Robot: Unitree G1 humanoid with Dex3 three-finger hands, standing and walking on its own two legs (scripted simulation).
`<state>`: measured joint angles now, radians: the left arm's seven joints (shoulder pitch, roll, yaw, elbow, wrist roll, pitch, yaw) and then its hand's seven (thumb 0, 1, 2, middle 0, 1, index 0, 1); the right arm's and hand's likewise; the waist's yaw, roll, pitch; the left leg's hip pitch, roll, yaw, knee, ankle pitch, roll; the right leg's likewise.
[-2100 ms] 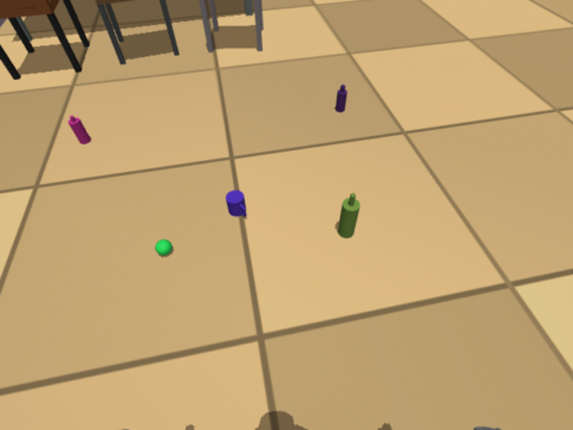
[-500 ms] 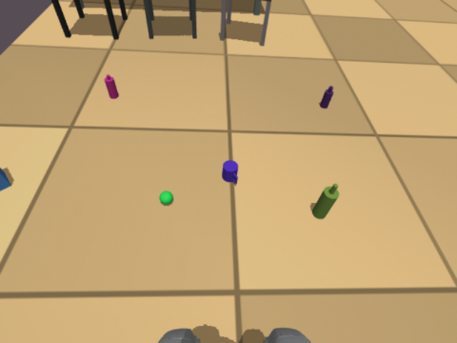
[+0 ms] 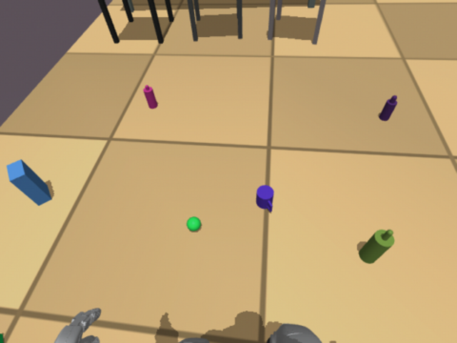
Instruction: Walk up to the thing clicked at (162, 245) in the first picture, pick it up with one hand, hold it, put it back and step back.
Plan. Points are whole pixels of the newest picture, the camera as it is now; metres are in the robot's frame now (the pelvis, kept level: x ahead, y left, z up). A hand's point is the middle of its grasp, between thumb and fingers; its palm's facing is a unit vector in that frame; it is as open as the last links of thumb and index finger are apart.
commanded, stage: walk up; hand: left
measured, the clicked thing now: (193, 223) +0.68 +0.22 -0.72
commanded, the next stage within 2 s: none
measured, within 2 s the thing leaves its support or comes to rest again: neither
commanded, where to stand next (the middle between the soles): +0.31 +0.00 m, yaw +3 degrees
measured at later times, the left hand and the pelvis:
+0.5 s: hand (114, 318) +0.18 +0.27 -0.16, palm faces +0.00 -0.95 -0.31, open 7.4 cm; pelvis +0.17 +0.00 +0.00, yaw +2 degrees
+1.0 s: hand (132, 273) +0.26 +0.24 -0.13, palm faces +0.02 -0.90 -0.44, open 7.3 cm; pelvis +0.19 -0.04 -0.01, yaw +3 degrees
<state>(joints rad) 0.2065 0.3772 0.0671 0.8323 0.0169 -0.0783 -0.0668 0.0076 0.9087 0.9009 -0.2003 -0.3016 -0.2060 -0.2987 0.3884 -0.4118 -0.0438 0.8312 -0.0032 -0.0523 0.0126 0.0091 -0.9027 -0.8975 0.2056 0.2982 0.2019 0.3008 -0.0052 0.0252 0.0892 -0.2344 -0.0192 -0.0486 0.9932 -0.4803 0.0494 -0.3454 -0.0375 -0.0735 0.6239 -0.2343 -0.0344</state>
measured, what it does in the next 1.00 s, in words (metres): walks ahead: left foot, then right foot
